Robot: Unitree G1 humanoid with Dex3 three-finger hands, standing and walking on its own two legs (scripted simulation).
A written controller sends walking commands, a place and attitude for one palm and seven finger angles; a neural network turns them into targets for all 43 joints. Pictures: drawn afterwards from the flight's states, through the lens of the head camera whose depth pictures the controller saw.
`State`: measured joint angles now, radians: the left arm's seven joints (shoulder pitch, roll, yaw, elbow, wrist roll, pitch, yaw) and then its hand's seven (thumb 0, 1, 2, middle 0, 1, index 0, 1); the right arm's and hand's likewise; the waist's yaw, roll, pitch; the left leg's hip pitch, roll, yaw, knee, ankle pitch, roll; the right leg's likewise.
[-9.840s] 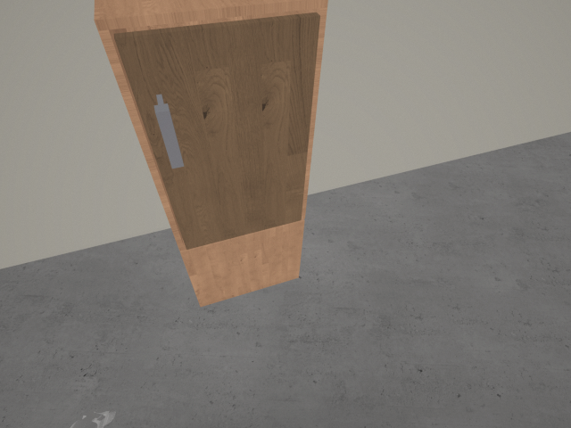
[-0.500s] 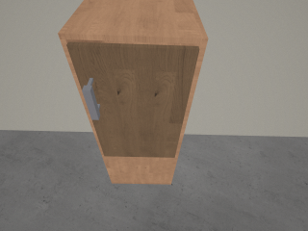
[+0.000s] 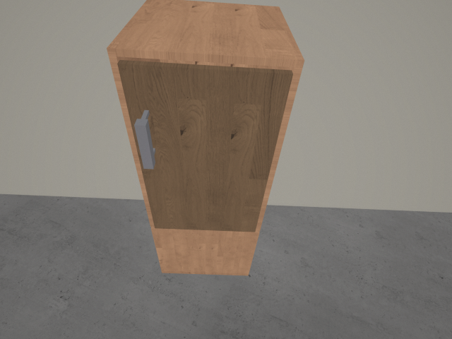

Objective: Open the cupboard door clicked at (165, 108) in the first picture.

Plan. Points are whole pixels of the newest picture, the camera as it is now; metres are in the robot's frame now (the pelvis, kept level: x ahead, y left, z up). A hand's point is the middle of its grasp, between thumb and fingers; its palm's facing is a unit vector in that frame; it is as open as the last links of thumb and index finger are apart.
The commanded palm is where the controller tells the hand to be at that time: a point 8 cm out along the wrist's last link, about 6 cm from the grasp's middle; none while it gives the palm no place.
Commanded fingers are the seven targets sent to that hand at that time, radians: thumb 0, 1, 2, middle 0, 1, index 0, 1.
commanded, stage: come to a stop and stand still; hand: left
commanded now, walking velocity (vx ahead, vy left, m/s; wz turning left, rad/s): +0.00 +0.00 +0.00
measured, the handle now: (147, 139) +0.52 +0.22 +0.06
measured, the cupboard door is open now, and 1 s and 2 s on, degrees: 0 0 0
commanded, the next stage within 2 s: look again from close up in 0.66 s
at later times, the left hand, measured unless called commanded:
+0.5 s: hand out of the picture +0.04 +0.24 -0.17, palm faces -0.01 -0.97 -0.25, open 7.4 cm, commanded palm none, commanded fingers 0.00 0.90 0.90 -0.20 -0.30 -0.20 -0.30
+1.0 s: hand out of the picture +0.04 +0.19 -0.17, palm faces -0.03 -0.98 -0.21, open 7.4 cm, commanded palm none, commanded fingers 0.00 0.90 0.90 -0.20 -0.30 -0.20 -0.30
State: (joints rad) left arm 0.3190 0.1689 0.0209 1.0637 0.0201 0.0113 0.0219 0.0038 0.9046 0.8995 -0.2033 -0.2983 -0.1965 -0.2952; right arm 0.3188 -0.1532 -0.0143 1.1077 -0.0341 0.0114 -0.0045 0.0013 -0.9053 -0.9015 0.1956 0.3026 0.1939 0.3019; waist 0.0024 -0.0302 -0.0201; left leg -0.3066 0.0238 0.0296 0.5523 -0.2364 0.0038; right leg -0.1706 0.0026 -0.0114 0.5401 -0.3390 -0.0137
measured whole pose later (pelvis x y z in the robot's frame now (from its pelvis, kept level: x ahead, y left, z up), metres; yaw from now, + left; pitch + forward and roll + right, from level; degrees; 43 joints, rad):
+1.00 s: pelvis +0.04 +0.02 +0.01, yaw -2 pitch +0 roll +1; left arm 0.29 0.16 -0.01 1.10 0.02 -0.01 0.04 0.00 0.91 0.90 -0.20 -0.30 -0.20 -0.30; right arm 0.23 -0.17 0.01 1.09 -0.01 -0.02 -0.02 0.00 -0.91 -0.90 0.20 0.30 0.19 0.30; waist 0.00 -0.01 0.03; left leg -0.23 -0.02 0.07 0.47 -0.22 0.03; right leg -0.12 -0.03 0.04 0.47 -0.34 0.03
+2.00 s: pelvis +0.04 +0.01 +0.00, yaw +0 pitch +1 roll -1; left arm 0.32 0.16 -0.01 1.06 0.02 -0.03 0.04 0.00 0.90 0.90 -0.20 -0.30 -0.20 -0.30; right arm 0.27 -0.17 0.00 1.05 -0.02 0.01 0.00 0.01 -0.92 -0.90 0.20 0.30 0.20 0.30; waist 0.00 0.00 0.03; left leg -0.33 0.01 0.03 0.59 -0.28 0.02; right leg -0.17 0.00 0.00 0.51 -0.37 0.01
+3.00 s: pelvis +0.04 +0.00 +0.01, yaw -1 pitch +0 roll +1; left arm 0.24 0.23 -0.01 1.09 0.02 -0.01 0.03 0.00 0.90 0.90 -0.20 -0.30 -0.20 -0.30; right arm 0.18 -0.22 0.01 1.10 -0.01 -0.01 -0.02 0.00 -0.90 -0.90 0.20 0.30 0.20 0.30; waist 0.00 -0.02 0.04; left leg -0.22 0.00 0.05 0.45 -0.22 0.01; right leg -0.10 -0.01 0.02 0.45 -0.34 0.00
